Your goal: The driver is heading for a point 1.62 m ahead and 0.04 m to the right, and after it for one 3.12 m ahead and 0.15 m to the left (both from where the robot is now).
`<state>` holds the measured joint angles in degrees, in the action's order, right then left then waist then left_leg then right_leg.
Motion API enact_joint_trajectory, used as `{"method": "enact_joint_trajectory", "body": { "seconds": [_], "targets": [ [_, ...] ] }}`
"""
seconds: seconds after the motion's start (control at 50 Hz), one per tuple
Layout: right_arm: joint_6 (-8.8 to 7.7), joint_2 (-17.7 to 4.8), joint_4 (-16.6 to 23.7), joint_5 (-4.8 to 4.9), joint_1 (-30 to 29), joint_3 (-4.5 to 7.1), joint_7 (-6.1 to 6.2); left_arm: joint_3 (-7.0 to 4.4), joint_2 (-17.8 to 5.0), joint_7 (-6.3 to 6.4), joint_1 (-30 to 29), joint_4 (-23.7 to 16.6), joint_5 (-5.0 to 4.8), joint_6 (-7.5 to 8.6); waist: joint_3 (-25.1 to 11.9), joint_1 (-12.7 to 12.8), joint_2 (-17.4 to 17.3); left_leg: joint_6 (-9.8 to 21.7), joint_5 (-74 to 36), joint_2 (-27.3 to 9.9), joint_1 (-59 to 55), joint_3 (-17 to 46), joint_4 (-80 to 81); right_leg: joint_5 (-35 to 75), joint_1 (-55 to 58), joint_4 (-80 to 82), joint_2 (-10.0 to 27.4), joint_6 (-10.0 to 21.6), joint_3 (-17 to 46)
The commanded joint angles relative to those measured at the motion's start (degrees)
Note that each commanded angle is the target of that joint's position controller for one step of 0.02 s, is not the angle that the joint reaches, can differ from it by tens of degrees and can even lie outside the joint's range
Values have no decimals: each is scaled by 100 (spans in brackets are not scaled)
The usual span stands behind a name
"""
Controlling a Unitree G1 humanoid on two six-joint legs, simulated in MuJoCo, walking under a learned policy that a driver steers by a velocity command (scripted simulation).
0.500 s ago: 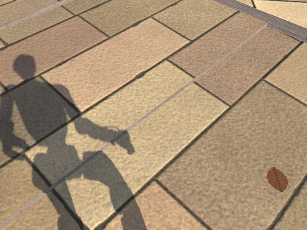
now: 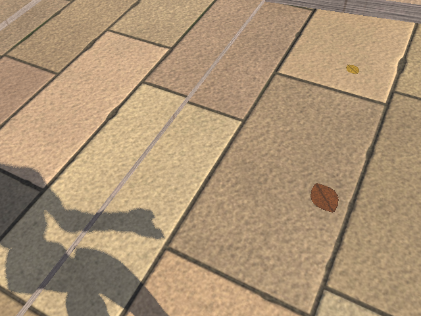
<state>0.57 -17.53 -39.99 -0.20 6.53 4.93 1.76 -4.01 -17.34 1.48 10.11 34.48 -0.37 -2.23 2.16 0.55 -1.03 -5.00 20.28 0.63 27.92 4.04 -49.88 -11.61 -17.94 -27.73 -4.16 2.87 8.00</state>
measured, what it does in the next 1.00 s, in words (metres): steps on the spot: left foot, then right foot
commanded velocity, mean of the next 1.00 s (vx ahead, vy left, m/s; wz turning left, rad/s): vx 0.00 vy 0.00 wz -0.15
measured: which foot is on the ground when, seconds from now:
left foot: up 0.00-0.14, down 0.16-1.00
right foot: down 0.00-0.16, up 0.18-0.42, down 0.44-1.00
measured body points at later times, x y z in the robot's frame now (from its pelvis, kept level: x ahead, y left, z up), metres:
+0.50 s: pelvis -0.01 +0.01 -0.01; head +0.01 +0.01 +0.44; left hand +0.16 +0.26 -0.11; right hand +0.11 -0.25 -0.11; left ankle +0.02 +0.14 -0.74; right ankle -0.04 -0.12 -0.74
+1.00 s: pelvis -0.01 -0.01 -0.01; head +0.00 -0.01 +0.44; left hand +0.13 +0.23 -0.13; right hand +0.04 -0.28 -0.14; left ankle +0.02 +0.14 -0.74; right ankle -0.04 -0.12 -0.74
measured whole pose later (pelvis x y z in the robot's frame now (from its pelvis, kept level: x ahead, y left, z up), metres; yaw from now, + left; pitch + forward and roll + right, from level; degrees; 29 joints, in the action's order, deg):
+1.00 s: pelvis -0.01 -0.01 -0.01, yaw -7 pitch -2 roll +0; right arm 0.0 -14.3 -49.8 -0.4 13.3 2.2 2.2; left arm -1.6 -12.3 1.1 12.3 48.3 0.4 -0.1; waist 2.2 -1.0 -0.2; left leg -3.1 15.2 -2.3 12.2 2.1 -29.1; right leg -18.1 -10.1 -30.0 -1.7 0.4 3.6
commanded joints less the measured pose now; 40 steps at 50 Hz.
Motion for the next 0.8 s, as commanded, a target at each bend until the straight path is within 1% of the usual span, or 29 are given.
{"method": "enact_joint_trajectory", "body": {
  "seconds": [0.02,0.08,0.1,0.12,0.14,0.16,0.18,0.2,0.22,0.24,0.26,0.28,0.3,0.32,0.34,0.36,0.38,0.4,0.42,0.44,0.46,0.48,0.5,0.52,0.54,0.56,0.6,0.7,0.8],
  "targets": [
    [-132,-441,461,35,-199,97,-47,-312,-1047,-1,-176,-402,-1,40,-665,67,1017,54,128,101,-102,68,603,856,667,644,1352,1037,1789],
    [-189,-464,432,66,-15,97,-126,-264,-958,-41,-259,-382,-11,8,-784,64,1065,155,89,84,-541,1,1188,1265,757,424,1357,983,1991],
    [-213,-422,415,63,81,88,-159,-238,-914,-41,-318,-371,-29,-6,-809,-12,1038,214,-151,81,-808,-46,1618,1389,728,306,1289,910,1990],
    [-240,-364,375,42,227,78,-188,-203,-845,-29,-393,-364,-60,-22,-815,-145,997,303,-694,77,-1240,-123,2320,1353,597,181,1156,762,1923],
    [-259,-425,372,-27,295,86,-191,-161,-718,-12,-263,-320,-58,-15,-818,-164,816,438,-1369,-159,-1740,26,2803,890,338,43,967,505,1804],
    [-255,-746,464,-152,328,121,-167,-78,-455,-9,-2,-299,46,12,-939,2,-92,774,-2163,-1126,-2252,923,3038,-289,-122,-755,509,135,1246],
    [-227,-938,424,-280,115,126,-170,-116,-510,1,76,-361,4,59,-560,279,-1316,1666,-2770,-1880,-1852,1929,3203,-1822,-730,-1296,-229,-193,320],
    [-258,-643,527,-239,-9,65,-155,-221,-891,25,-25,-308,89,95,-537,67,-1222,2172,-2643,-2210,-1595,2249,3326,-2412,-709,-2322,4,-491,246],
    [-263,-597,525,-166,-47,44,-124,-315,-1072,22,-69,-242,22,94,-458,29,-973,2140,-2486,-2033,-1651,2016,3278,-2280,-883,-2985,25,-608,221],
    [-255,-631,513,-96,-93,53,-99,-325,-970,38,3,-107,-2,58,-432,53,-725,1938,-2262,-1765,-1726,1675,3207,-2098,-989,-3289,38,-705,223],
    [-256,-595,492,-17,-145,39,-85,-306,-841,47,34,-61,11,17,-365,51,-656,1814,-2293,-1641,-1828,1482,3123,-1883,-1121,-3394,91,-782,271],
    [-242,-498,470,3,-153,-7,-77,-246,-629,36,64,2,-2,-12,-366,57,-597,1742,-2556,-1491,-1839,1220,3048,-1755,-1035,-3278,118,-836,230],
    [-211,-432,447,-6,-157,-31,-81,-180,-443,20,74,26,-11,-20,-389,60,-622,1679,-2706,-1305,-1843,942,3009,-1662,-866,-2919,158,-879,40],
    [-175,-392,431,-16,-175,-44,-86,-112,-277,2,31,22,-7,-11,-466,45,-739,1616,-2792,-1162,-1896,730,2947,-1592,-640,-2387,265,-906,-199],
    [-135,-395,412,-20,-140,-40,-90,-48,-141,-16,-86,10,-1,7,-528,-43,-878,1587,-2879,-1063,-1940,601,2876,-1566,-378,-1831,344,-914,-391],
    [-96,-438,369,-22,13,-28,-92,-18,-94,-30,-197,-2,-10,25,-585,-165,-985,1617,-2940,-1067,-2028,617,2820,-1530,-184,-1341,362,-908,-501],
    [-61,-498,330,-7,138,-17,-96,-37,-159,-41,-177,34,-40,35,-639,-205,-1021,1641,-2944,-1096,-2104,683,2752,-1280,9,-863,336,-889,-584],
    [-37,-513,314,32,139,-27,-100,-57,-200,-53,-24,125,-52,43,-654,-112,-980,1596,-2887,-1076,-2072,682,2659,-704,324,-148,304,-824,-675],
    [-39,-462,272,76,214,-56,-110,-56,-218,-67,106,216,-25,53,-618,-34,-895,1462,-2767,-1024,-1943,652,2622,53,735,695,275,-714,-719],
    [-96,-414,203,67,447,-82,-128,-70,-382,-60,103,204,38,59,-647,-88,-710,1199,-2458,-984,-1681,663,2638,610,1206,902,444,-555,-433],
    [-185,-334,210,-55,526,-127,-171,-118,-712,-17,167,141,88,57,-795,-189,-147,867,-1960,-781,-1331,408,2386,1762,1669,645,979,-352,97],
    [-249,-115,217,-113,665,-181,-195,-142,-797,-31,39,310,130,54,-813,-493,903,540,-973,-342,-1521,-117,2509,1138,1142,307,1047,-17,167],
    [-262,-289,194,-173,336,-175,-194,-72,-435,-80,-107,198,120,74,-651,-227,719,325,-857,-284,-1695,-207,2368,494,821,413,935,88,159],
    [-259,-327,189,-145,173,-154,-197,-18,-287,-88,-93,250,166,99,-505,-175,573,289,-906,-265,-1669,-228,2343,165,671,481,894,23,158],
    [-235,-290,161,-112,134,-160,-170,-28,-365,-75,-71,283,169,128,-391,-152,491,319,-995,-275,-1657,-232,2304,69,574,492,819,-51,113],
    [-199,-284,156,-96,172,-162,-150,-24,-374,-72,-57,321,146,166,-251,-145,511,332,-1112,-275,-1592,-218,2296,119,501,498,808,-87,118],
    [-173,-251,94,-70,271,-165,-118,15,-309,-46,64,407,132,215,-169,-154,532,347,-1152,-295,-1602,-196,2314,170,421,471,775,-124,86],
    [-156,-234,-118,-56,406,-156,-60,61,-233,-23,101,524,116,241,-94,-140,344,271,-1183,-297,-1627,-198,2341,117,386,457,719,-110,73],
    [-149,-268,-333,-39,520,-142,-13,84,-178,-25,141,693,101,264,-141,-131,209,224,-1321,-317,-1682,-191,2355,307,471,411,661,-101,7]
  ]
}}
Velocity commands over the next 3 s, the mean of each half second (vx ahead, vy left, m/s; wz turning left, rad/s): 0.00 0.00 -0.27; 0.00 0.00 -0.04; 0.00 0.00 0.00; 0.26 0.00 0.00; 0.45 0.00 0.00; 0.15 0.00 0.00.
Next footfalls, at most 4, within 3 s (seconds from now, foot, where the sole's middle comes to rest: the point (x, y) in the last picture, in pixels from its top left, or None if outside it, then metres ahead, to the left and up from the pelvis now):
0.16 left None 0.06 0.14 -0.78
0.44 right None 0.00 -0.12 -0.78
2.22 right None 0.39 -0.15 -0.78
2.68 left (225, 250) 0.66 0.03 -0.78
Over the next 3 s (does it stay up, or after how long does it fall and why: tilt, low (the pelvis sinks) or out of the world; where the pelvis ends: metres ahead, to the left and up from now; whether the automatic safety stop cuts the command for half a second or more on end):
stays up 0.53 -0.05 -0.01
